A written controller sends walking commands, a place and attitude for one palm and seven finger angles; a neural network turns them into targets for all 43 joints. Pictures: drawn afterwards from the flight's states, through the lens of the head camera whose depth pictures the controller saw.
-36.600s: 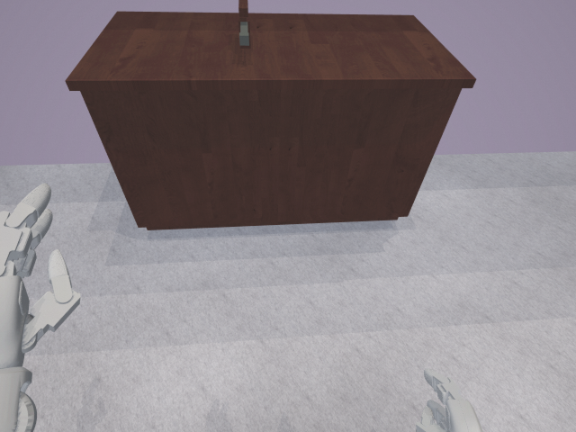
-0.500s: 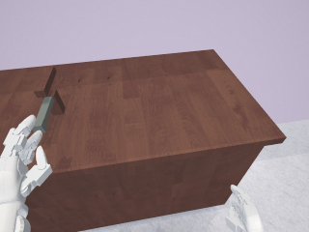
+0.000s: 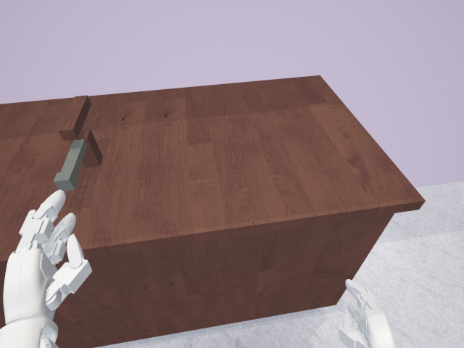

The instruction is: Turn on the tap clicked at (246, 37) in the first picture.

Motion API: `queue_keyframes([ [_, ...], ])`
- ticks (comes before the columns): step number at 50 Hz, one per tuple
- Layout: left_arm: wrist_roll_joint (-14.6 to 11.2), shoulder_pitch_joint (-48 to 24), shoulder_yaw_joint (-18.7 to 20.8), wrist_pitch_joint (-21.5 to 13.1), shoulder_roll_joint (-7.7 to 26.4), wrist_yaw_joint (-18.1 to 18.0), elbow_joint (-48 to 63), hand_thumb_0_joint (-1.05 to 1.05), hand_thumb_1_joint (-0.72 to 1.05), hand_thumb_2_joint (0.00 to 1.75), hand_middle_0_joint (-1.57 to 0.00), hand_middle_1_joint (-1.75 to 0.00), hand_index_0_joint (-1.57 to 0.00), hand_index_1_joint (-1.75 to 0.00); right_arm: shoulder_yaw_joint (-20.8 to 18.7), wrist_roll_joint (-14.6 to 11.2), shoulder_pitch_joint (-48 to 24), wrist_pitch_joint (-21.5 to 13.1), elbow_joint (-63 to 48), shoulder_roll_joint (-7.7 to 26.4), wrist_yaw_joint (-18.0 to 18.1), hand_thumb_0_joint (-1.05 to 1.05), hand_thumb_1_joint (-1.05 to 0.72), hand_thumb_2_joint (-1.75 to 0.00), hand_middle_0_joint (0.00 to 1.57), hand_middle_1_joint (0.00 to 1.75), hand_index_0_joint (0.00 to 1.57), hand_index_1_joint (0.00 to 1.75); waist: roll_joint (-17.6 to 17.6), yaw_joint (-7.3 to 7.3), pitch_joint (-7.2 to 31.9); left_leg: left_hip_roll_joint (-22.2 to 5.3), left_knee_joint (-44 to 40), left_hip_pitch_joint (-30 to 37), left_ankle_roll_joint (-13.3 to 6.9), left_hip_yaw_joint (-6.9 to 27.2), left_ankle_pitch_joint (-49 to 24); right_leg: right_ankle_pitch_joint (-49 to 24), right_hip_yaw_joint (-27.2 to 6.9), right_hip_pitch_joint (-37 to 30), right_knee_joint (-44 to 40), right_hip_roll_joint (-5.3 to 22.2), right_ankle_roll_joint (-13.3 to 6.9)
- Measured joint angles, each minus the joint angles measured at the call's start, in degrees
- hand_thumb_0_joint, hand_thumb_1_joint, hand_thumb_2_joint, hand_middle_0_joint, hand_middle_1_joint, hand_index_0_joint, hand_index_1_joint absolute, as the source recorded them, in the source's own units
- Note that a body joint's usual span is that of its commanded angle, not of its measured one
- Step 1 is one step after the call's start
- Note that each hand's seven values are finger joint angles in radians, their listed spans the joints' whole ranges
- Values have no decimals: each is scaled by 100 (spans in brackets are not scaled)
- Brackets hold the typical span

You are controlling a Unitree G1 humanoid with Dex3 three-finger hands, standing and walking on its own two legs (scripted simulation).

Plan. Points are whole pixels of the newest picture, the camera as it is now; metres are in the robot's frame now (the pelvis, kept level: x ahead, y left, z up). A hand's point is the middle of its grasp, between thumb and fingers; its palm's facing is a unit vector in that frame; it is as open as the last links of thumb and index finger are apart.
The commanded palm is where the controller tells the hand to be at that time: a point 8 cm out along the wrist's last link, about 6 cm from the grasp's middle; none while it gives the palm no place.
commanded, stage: turn the palm inward beside the body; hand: left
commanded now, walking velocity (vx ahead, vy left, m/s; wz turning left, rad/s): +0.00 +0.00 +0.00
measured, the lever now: (66, 181) +0.36 +0.37 +0.09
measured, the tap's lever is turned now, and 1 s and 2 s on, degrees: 0 0 0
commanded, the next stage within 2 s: reach beside the lever's end, fingers flat in 0.50 s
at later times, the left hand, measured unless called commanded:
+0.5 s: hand (95, 254) +0.20 +0.21 +0.14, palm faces +0.43 -0.89 -0.13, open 7.5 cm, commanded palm +0.14 +0.26 +0.15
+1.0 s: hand (83, 243) +0.21 +0.24 +0.13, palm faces +0.47 -0.87 -0.14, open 7.5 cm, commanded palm +0.17 +0.30 +0.14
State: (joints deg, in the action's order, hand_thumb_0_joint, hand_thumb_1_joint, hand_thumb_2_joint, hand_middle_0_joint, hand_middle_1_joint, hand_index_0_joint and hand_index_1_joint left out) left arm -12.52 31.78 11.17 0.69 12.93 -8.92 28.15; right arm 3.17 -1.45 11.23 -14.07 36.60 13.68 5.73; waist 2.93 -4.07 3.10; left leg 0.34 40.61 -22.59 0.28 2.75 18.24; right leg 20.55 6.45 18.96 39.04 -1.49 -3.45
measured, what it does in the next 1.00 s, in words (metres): stands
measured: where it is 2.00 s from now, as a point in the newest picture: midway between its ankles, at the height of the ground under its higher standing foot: outside the picture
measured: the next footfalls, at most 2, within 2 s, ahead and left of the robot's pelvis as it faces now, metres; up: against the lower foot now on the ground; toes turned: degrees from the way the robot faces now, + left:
none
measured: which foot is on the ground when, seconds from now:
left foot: down 0.00-1.00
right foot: down 0.00-1.00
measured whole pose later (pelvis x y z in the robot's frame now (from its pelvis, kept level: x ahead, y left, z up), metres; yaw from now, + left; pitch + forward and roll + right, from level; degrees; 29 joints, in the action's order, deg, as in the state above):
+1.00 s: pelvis +0.01 -0.01 +0.00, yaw +0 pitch +1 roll +0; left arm -15.0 24.1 17.6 -0.2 14.5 -6.1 17.6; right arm 2.3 -1.9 11.3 -14.6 38.8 14.1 6.5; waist 3.3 -3.8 3.1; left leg -0.2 38.6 -21.3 1.3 3.0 18.2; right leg 20.9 6.5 18.1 37.8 -2.1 -4.4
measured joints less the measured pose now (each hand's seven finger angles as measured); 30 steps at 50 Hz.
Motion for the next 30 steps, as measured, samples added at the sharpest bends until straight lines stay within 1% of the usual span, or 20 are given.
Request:
queue_keyframes([
  [5, -65, -25, 30, 25, -12, -54, 2, 2, 89, 90, -20, -30, -20, -30, -10, -6, 6, -34, 36, 9, 9, 2, -90, -90, 20, 30, 20, 30, 22, 10, 3, -16, 38, -19, 21, 30, 24, 22, 28, 4, 19, -19, -21],
  [11, -113, -46, 47, 115, -33, -19, 18, 2, 89, 90, -20, -30, -20, -30, -2, -12, 10, -66, 40, 12, 17, 2, -90, -90, 20, 30, 20, 30, 44, 6, 32, -24, 17, 2, 36, 38, 41, 43, 34, -15, 2, -28, -36],
  [30, -59, -65, 29, 165, -74, 5, 34, 2, 89, 90, -20, -30, -20, -30, -36, -1, 21, -41, -42, 29, -6, 2, -91, -90, 20, 30, 20, 30, 64, -29, 50, -17, -82, 107, 67, 18, 81, 121, 10, -78, -16, -21, -64],
])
